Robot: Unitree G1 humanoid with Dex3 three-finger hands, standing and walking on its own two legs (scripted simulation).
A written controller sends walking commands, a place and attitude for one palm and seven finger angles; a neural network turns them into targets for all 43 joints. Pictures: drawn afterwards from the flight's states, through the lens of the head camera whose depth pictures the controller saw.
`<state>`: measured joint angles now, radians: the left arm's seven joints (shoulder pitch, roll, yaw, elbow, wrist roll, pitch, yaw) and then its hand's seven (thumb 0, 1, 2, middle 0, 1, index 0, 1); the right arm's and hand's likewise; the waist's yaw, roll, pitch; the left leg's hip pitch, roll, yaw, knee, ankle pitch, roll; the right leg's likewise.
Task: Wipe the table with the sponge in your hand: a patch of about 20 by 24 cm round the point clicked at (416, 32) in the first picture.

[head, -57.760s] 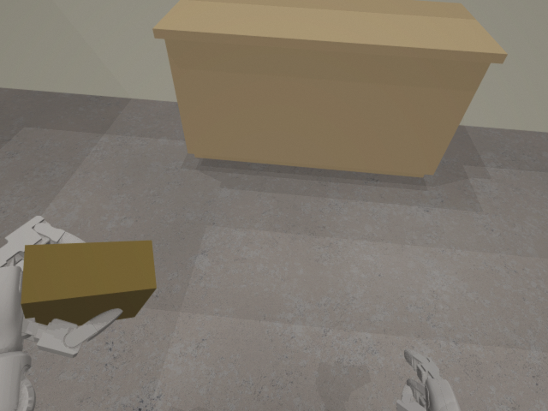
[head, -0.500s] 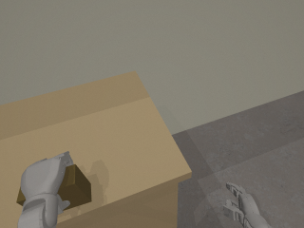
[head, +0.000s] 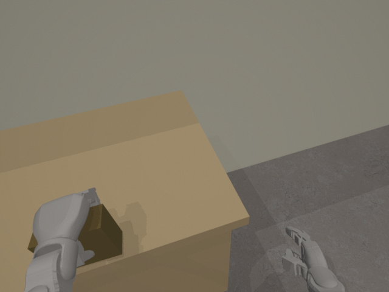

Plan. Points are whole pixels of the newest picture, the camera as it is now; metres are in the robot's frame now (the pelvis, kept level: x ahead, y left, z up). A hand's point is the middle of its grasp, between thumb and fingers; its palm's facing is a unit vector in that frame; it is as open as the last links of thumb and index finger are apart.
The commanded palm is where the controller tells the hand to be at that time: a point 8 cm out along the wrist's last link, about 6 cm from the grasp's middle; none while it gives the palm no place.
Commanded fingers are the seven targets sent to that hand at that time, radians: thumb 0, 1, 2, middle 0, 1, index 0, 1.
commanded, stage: lift the sponge slowly off the table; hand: left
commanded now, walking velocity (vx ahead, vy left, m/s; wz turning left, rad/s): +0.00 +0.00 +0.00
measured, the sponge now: (85, 243) +0.18 +0.27 +0.02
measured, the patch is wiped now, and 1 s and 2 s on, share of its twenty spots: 0.95 0.95 0.95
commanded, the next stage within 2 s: bring the sponge back beside the body in 1.42 s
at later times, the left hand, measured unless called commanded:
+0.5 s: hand (76, 220) +0.19 +0.26 +0.10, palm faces +0.07 -0.11 -0.99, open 9.7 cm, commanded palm +0.16 +0.25 +0.17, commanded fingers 0.00 0.10 1.30 -1.20 -1.60 -1.20 -1.60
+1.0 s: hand (69, 207) +0.20 +0.26 +0.14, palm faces +0.11 -0.09 -0.99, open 9.7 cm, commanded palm +0.17 +0.26 +0.21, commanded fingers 0.00 0.10 1.30 -1.20 -1.60 -1.20 -1.60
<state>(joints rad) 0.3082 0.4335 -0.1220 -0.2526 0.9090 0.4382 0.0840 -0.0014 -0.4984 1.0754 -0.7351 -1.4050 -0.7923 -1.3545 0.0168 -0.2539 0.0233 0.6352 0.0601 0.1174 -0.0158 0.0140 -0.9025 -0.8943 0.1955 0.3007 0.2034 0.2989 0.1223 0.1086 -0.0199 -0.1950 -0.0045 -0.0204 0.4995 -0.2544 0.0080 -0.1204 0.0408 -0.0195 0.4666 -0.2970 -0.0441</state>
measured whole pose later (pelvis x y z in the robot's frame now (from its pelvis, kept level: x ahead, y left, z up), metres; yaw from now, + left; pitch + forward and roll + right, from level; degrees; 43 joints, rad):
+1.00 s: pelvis -0.01 -0.02 +0.00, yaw +0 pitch -4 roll +0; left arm 0.22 0.55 -0.04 -0.38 0.83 0.50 -0.05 0.00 -0.50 1.07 -0.74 -1.39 -0.80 -1.35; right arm 0.00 -0.29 0.04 0.62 0.07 0.11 -0.04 0.01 -0.90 -0.89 0.20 0.30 0.20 0.30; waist 0.12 0.13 -0.01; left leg -0.18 0.01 -0.03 0.47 -0.22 -0.02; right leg -0.12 0.06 -0.03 0.47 -0.28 -0.07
